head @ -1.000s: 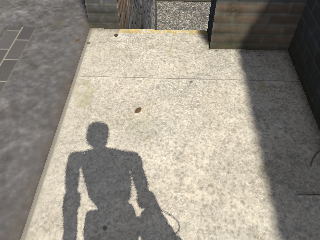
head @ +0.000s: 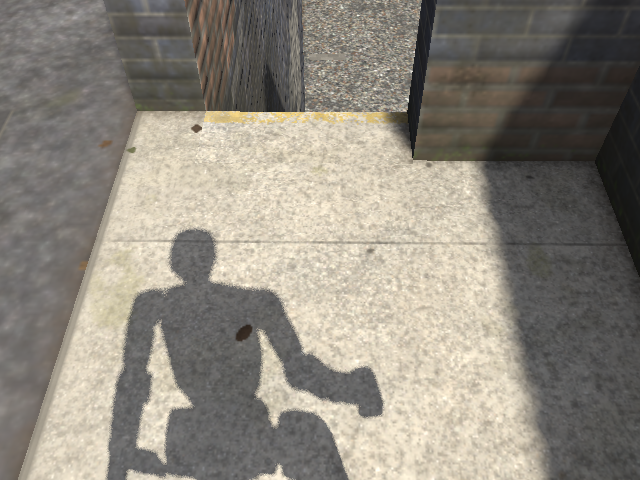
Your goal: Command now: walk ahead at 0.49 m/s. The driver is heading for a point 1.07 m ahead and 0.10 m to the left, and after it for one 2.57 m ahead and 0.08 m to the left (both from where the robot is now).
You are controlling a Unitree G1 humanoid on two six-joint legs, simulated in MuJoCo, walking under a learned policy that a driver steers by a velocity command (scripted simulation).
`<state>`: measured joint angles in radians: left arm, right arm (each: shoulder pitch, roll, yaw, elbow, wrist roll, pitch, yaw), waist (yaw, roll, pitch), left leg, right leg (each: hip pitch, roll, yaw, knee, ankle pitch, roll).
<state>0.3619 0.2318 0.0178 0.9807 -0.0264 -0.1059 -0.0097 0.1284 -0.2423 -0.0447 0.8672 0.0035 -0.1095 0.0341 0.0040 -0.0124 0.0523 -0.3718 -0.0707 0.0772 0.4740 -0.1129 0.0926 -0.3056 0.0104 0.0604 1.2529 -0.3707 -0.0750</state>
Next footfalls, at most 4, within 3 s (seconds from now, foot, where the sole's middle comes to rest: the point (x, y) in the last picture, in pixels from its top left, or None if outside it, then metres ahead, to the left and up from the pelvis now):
0.42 right None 0.39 -0.17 -0.77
1.00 left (310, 368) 0.71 0.06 -0.77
1.54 right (402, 268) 0.99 -0.17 -0.77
2.00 left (307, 271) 0.98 0.07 -0.77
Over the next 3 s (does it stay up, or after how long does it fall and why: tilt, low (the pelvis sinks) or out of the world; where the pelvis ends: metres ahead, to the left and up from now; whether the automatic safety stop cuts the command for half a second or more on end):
stays up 0.96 -0.04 0.01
